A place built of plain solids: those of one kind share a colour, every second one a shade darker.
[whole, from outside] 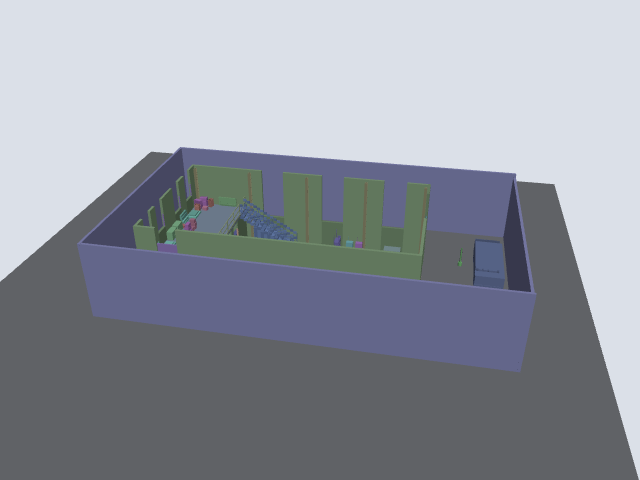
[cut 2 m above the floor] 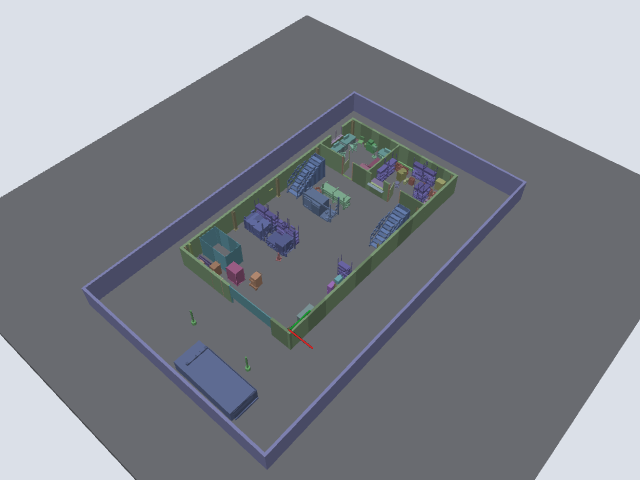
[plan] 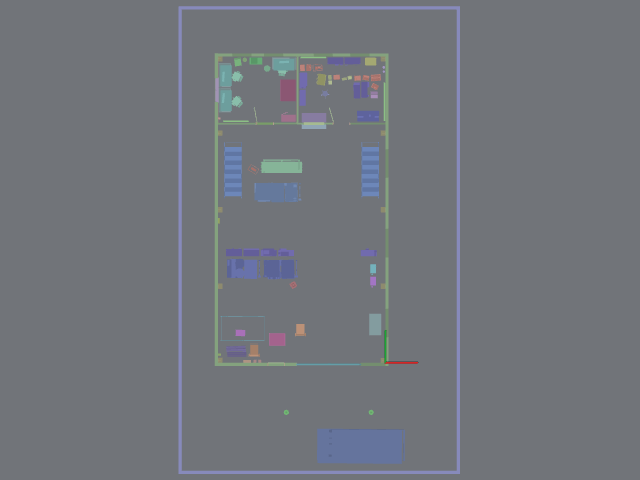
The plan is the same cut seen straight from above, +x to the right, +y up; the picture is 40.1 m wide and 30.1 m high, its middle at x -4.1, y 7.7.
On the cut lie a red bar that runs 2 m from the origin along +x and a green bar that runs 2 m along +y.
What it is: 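A works' own stores building on a factory's ground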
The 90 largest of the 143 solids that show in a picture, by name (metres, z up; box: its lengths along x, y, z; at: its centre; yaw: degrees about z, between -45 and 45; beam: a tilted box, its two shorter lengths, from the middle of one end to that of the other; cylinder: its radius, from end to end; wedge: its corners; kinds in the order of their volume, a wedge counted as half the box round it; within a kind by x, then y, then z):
{
 "yard_bound_1": {"box": [0.2, 29.33, 6.01], "at": [-12.87, 7.69, 2.96]},
 "yard_bound_2": {"box": [17.65, 0.2, 5.71], "at": [-4.15, -6.87, 2.81]},
 "yard_bound_3": {"box": [17.65, 0.2, 6.01], "at": [-4.15, 22.26, 2.96]},
 "yard_bound_4": {"box": [0.2, 29.33, 6.01], "at": [4.58, 7.69, 2.96]},
 "wall_1": {"box": [0.2, 15.2, 6.45], "at": [-10.6, 7.4, 3.17]},
 "wall_2": {"box": [0.2, 1.36, 6.45], "at": [-10.6, 15.68, 3.17]},
 "wall_3": {"box": [0.2, 1.56, 6.45], "at": [-10.6, 18.62, 3.17]},
 "wall_4": {"box": [1.11, 0.2, 6.45], "at": [-10.15, 19.3, 3.17]},
 "wall_5": {"box": [2.4, 0.06, 2.97], "at": [-9.3, 14.97, 1.44]},
 "wall_6": {"box": [1.21, 0.2, 4.16], "at": [-9.0, 19.3, 2.03]},
 "wall_7": {"box": [5.16, 0.2, 6.45], "at": [-8.12, -0.1, 3.17]},
 "wall_8": {"box": [0.81, 0.2, 6.45], "at": [-8.0, 19.3, 3.17]},
 "wall_9": {"box": [1.21, 0.2, 4.16], "at": [-7.0, 19.3, 2.03]},
 "wall_10": {"box": [1.56, 0.06, 2.97], "at": [-6.22, 14.97, 1.44]},
 "wall_11": {"box": [0.91, 0.2, 6.45], "at": [-5.95, 19.3, 3.17]},
 "wall_12": {"box": [0.06, 4.2, 2.85], "at": [-5.53, 17.1, 1.38]},
 "wall_13": {"box": [0.06, 4.2, 2.85], "at": [-5.47, 17.1, 1.38]},
 "wall_14": {"box": [0.42, 0.06, 2.97], "at": [-5.36, 14.97, 1.44]},
 "wall_15": {"box": [1.01, 0.2, 6.45], "at": [-5.0, 19.3, 3.17]},
 "wall_16": {"box": [1.36, 0.06, 1.05], "at": [-4.47, 14.97, 0.47]},
 "wall_17": {"box": [1.21, 0.2, 4.16], "at": [-3.9, 19.3, 2.03]},
 "wall_18": {"box": [0.52, 0.06, 2.97], "at": [-3.55, 14.97, 1.44]},
 "wall_19": {"box": [1.11, 0.2, 6.45], "at": [-2.75, 19.3, 3.17]},
 "wall_20": {"box": [1.21, 0.2, 4.16], "at": [-1.6, 19.3, 2.03]},
 "wall_21": {"box": [2.21, 0.06, 2.97], "at": [-1.1, 14.97, 1.44]},
 "wall_22": {"box": [1.76, 0.2, 6.45], "at": [-0.68, -0.1, 3.17]},
 "wall_23": {"box": [1.21, 0.2, 6.45], "at": [-0.4, 19.3, 3.17]},
 "wall_24": {"box": [0.2, 1.81, 6.45], "at": [0.1, 0.7, 3.17]},
 "wall_25": {"box": [0.2, 1.81, 2.35], "at": [0.1, 2.5, 1.12]},
 "wall_26": {"box": [0.2, 3.21, 6.45], "at": [0.1, 5.0, 3.17]},
 "wall_27": {"box": [0.2, 1.81, 2.35], "at": [0.1, 7.5, 1.12]},
 "wall_28": {"box": [0.2, 3.21, 6.45], "at": [0.1, 10.0, 3.17]},
 "wall_29": {"box": [0.2, 1.81, 2.35], "at": [0.1, 12.5, 1.12]},
 "wall_30": {"box": [0.2, 1.61, 6.45], "at": [0.1, 14.2, 3.17]},
 "wall_31": {"box": [0.2, 4.4, 6.45], "at": [0.1, 17.2, 3.17]},
 "beyond_van_1": {"box": [0.16, 1.96, 0.22], "at": [-4.2, -5.12, 0.43], "yaw": -0.5},
 "beyond_van_2": {"box": [5.29, 2.15, 1.0], "at": [-1.61, -5.24, 0.79], "yaw": -0.5},
 "beyond_van_3": {"box": [4.55, 0.02, 1.13], "at": [-1.13, -4.17, 0.86], "yaw": -0.5},
 "raised_floor_deck_1": {"box": [10.56, 4.32, 0.16], "at": [-5.25, 17.07, 2.88]},
 "rack_low_1": {"box": [0.75, 1.13, 1.13], "at": [-7.61, 10.69, 0.51]},
 "rack_low_2": {"box": [1.86, 1.1, 1.22], "at": [-7.28, 10.73, 0.56]},
 "rack_low_3": {"box": [0.8, 1.2, 1.0], "at": [-6.76, 10.68, 0.45]},
 "rack_low_4": {"box": [0.79, 1.22, 0.12], "at": [-6.74, 10.67, 1.11]},
 "rack_low_5": {"box": [0.78, 1.18, 0.2], "at": [-5.9, 10.68, 0.05], "yaw": 1.2},
 "rack1n_low_1": {"box": [0.28, 1.18, 0.95], "at": [-9.52, 5.92, 0.55]},
 "rack1n_low_2": {"box": [0.97, 1.14, 1.07], "at": [-9.45, 5.91, 0.49]},
 "rack1n_low_3": {"cylinder": 0.3, "from": [-9.13, 5.62, 0.14], "to": [-9.13, 5.62, 1.02]},
 "rack1n_low_4": {"cylinder": 0.3, "from": [-9.11, 6.22, 0.14], "to": [-9.11, 6.22, 1.02]},
 "rack1n_low_5": {"box": [0.8, 1.2, 0.93], "at": [-8.45, 5.86, 0.56]},
 "rack1n_low_6": {"box": [0.98, 1.07, 0.16], "at": [-7.12, 5.9, 0.36], "yaw": 1.5},
 "rack1n_low_7": {"box": [0.78, 1.18, 1.13], "at": [-6.11, 5.87, 0.52], "yaw": 1.5},
 "plan_chest_1": {"box": [0.85, 1.27, 1.01], "at": [-6.1, 17.09, 0.45]},
 "plan_chest_2": {"box": [0.95, 1.37, 0.42], "at": [-6.09, 17.09, 0.73]},
 "card_cage_1": {"box": [0.95, 0.76, 1.45], "at": [-6.78, 1.46, 0.68]},
 "wall_over_deck_1": {"box": [0.1, 4.32, 2.22], "at": [-10.56, 17.07, 4.05]},
 "roller_shutter_1": {"box": [3.86, 0.06, 3.75], "at": [-3.55, -0.12, 2.62]},
 "tool_cabinet_1": {"box": [0.45, 0.7, 0.89], "at": [-4.01, 17.76, 0.56], "yaw": -7.6},
 "tool_cabinet_2": {"box": [0.5, 0.65, 0.85], "at": [-4.0, 17.76, 0.55], "yaw": -7.6},
 "tool_cabinet_3": {"box": [0.65, 0.5, 0.88], "at": [-0.92, 18.89, 0.56]},
 "cupboard_steel_1": {"box": [0.92, 0.45, 1.88], "at": [-6.07, 15.34, 0.89]},
 "wheelie_bin_1": {"box": [0.51, 0.62, 1.12], "at": [-8.23, 0.82, 0.51]},
 "wheelie_bin_2": {"box": [0.51, 0.62, 1.12], "at": [-5.33, 2.12, 0.51]},
 "shelving_bay_1": {"box": [1.0, 0.46, 0.24], "at": [-9.49, 6.91, 1.27]},
 "shelving_bay_2": {"box": [1.0, 0.4, 0.22], "at": [-8.4, 6.88, 1.26]},
 "shelving_bay_3": {"box": [0.4, 1.0, 0.23], "at": [-5.19, 16.62, 1.27]},
 "shelving_bay_4": {"box": [0.49, 0.85, 0.17], "at": [-5.14, 17.78, 1.24]},
 "shelving_bay_5": {"box": [1.0, 0.43, 0.22], "at": [-3.12, 18.93, 1.26]},
 "shelving_bay_6": {"box": [1.0, 0.43, 0.22], "at": [-2.06, 18.93, 1.26]},
 "shelving_bay_7": {"box": [0.4, 0.85, 0.22], "at": [-1.78, 17.0, 1.26]},
 "shelving_bay_8": {"box": [0.4, 1.0, 0.17], "at": [-1.32, 17.13, 1.24]},
 "filing_lateral_low_1": {"box": [0.9, 0.48, 0.73], "at": [-6.04, 18.91, 3.27]},
 "filing_lateral_low_2": {"box": [0.9, 0.48, 0.73], "at": [-4.98, 18.91, 3.27]},
 "desk_load_lived_1": {"box": [0.72, 1.3, 0.12], "at": [-9.99, 16.44, 0.8]},
 "desk_load_lived_2": {"box": [0.72, 1.3, 0.12], "at": [-9.99, 18.0, 0.8]},
 "desk_load_lived_3": {"box": [1.3, 0.72, 0.12], "at": [-6.37, 18.69, 0.8]},
 "mesh_cage_1": {"box": [0.025, 1.44, 2.3], "at": [-10.3, 2.15, 1.23]},
 "mesh_cage_2": {"box": [1.29, 0.025, 2.3], "at": [-9.62, 1.4, 1.23]},
 "mesh_cage_3": {"box": [1.29, 0.025, 2.3], "at": [-8.28, 1.4, 1.23]},
 "mesh_cage_4": {"box": [0.025, 1.44, 2.3], "at": [-7.6, 2.15, 1.23]},
 "bar_rack_1": {"box": [2.55, 0.71, 0.16], "at": [-6.5, 12.25, 0.9]},
 "printer_stand_1": {"box": [0.81, 0.45, 0.77], "at": [-8.12, 18.93, 0.34]},
 "charger_1": {"box": [0.36, 0.56, 0.98], "at": [-0.77, 5.89, 0.59]},
 "truck_charger_1": {"box": [0.36, 0.56, 0.98], "at": [-0.77, 5.12, 0.59]},
 "folded_cartons_1": {"box": [0.82, 0.59, 0.31], "at": [-2.25, 18.66, 3.06], "yaw": 1.3},
 "packing_desk_1": {"box": [1.37, 0.24, 0.2], "at": [-1.08, 15.25, 0.8]},
 "packing_desk_2": {"box": [1.4, 0.34, 0.14], "at": [-1.08, 15.64, 0.88]},
 "carton_1": {"box": [0.6, 0.4, 0.45], "at": [-9.09, 1.87, 0.17], "yaw": -2.5},
 "lean_table_1": {"box": [0.08, 1.52, 0.81], "at": [-0.04, 16.48, 3.32]},
 "radiator_1": {"box": [1.6, 0.1, 0.6], "at": [-9.37, 15.15, 0.45]},
 "desk_works_1": {"box": [0.75, 1.35, 0.07], "at": [-0.64, 2.4, 0.7]}
}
